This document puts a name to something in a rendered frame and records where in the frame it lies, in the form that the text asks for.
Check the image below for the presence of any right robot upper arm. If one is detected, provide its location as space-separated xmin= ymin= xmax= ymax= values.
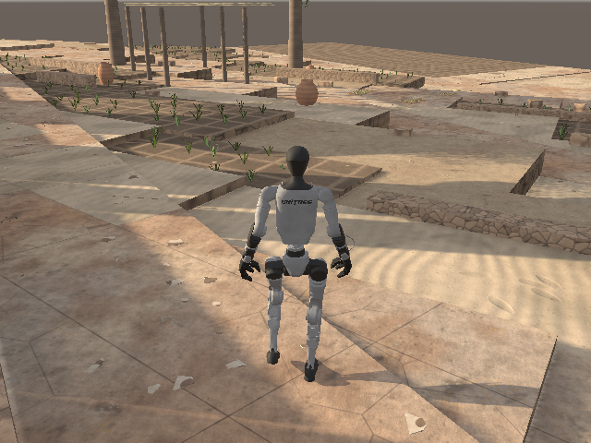
xmin=316 ymin=186 xmax=341 ymax=238

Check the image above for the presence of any robot torso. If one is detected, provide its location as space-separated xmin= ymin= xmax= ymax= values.
xmin=275 ymin=182 xmax=318 ymax=277

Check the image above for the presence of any left robot hand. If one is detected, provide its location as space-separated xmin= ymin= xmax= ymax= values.
xmin=239 ymin=258 xmax=260 ymax=281

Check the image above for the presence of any left robot upper arm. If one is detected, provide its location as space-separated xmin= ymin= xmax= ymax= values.
xmin=252 ymin=186 xmax=278 ymax=237

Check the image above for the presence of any right robot hand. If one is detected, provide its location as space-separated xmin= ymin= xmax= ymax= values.
xmin=331 ymin=257 xmax=352 ymax=278

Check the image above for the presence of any robot left shin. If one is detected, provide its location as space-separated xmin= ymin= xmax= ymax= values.
xmin=268 ymin=290 xmax=281 ymax=353

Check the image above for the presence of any robot left forearm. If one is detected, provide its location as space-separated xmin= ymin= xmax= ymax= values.
xmin=241 ymin=222 xmax=261 ymax=263

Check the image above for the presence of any robot right forearm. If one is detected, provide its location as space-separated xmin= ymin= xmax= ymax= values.
xmin=332 ymin=223 xmax=350 ymax=260

